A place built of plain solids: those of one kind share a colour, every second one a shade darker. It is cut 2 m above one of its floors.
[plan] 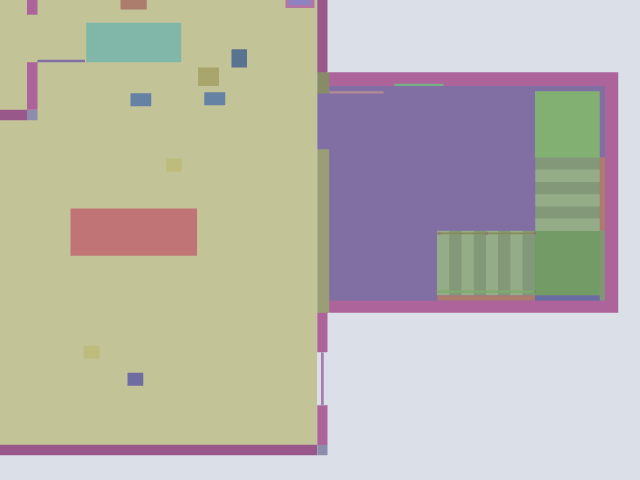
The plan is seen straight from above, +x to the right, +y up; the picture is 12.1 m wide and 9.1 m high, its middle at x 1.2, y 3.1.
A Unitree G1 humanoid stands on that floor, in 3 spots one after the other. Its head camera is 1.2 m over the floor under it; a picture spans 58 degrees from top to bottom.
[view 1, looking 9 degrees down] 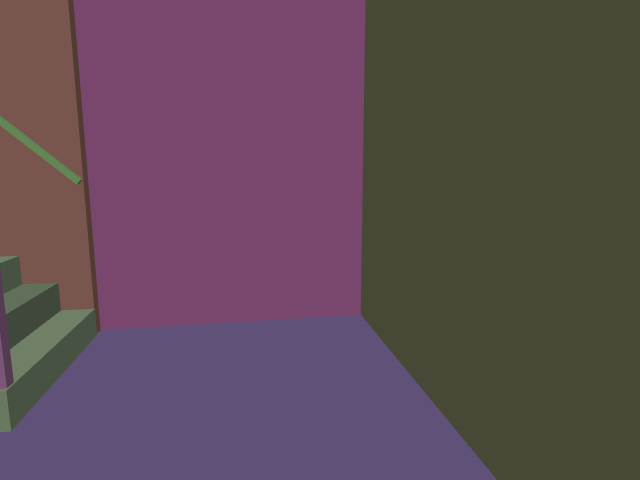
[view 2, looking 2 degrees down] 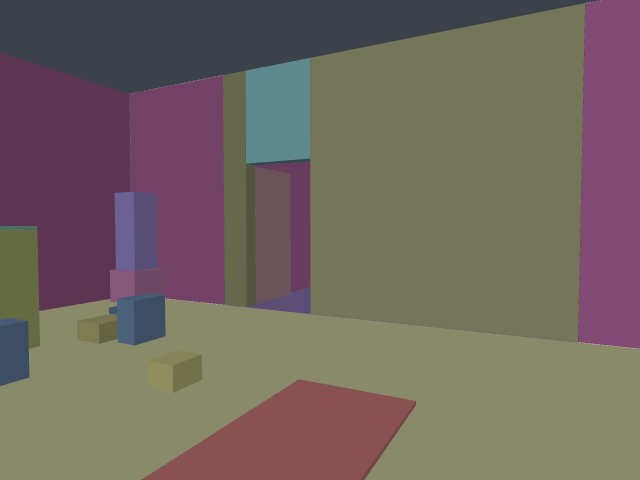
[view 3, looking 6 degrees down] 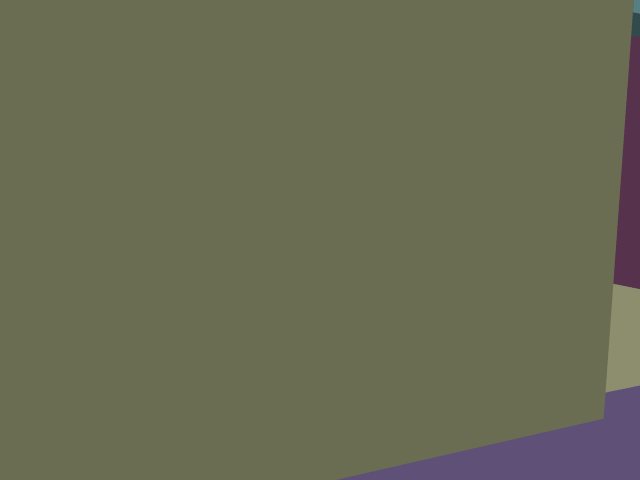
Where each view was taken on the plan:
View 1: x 2.33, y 5.35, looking -100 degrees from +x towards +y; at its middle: wall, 3.50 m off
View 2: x -3.96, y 2.08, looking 27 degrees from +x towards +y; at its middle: wall_cheek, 5.73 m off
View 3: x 2.97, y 2.66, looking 161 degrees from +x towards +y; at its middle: wall_cheek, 1.70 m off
